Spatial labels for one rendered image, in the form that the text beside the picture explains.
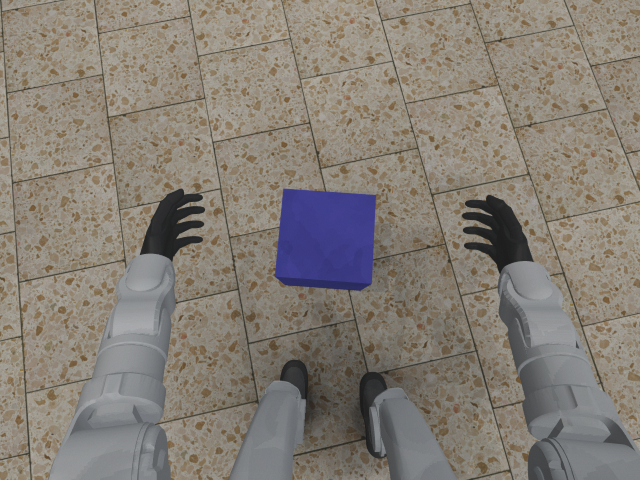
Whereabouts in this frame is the left robot hand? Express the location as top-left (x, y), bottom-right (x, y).
top-left (140, 189), bottom-right (205, 261)

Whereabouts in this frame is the left robot forearm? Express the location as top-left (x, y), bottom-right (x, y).
top-left (48, 254), bottom-right (176, 480)

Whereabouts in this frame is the robot left thigh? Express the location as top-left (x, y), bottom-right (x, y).
top-left (228, 390), bottom-right (306, 480)

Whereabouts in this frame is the right robot hand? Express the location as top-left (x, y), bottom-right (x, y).
top-left (462, 195), bottom-right (534, 273)

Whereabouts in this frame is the robot right shin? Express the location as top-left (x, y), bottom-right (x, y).
top-left (371, 388), bottom-right (417, 409)

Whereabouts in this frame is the right robot forearm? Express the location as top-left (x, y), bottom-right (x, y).
top-left (498, 261), bottom-right (640, 456)

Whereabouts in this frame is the right robot upper arm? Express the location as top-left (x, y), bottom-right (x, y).
top-left (528, 437), bottom-right (640, 480)

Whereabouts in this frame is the carton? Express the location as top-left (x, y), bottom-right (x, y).
top-left (275, 189), bottom-right (376, 291)

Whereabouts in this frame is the left robot upper arm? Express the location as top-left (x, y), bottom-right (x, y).
top-left (52, 422), bottom-right (171, 480)

